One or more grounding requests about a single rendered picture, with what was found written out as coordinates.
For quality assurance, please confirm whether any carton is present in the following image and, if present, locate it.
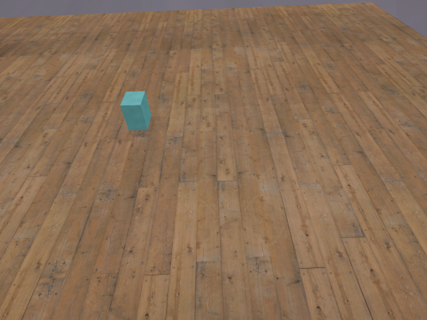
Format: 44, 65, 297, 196
120, 91, 151, 131

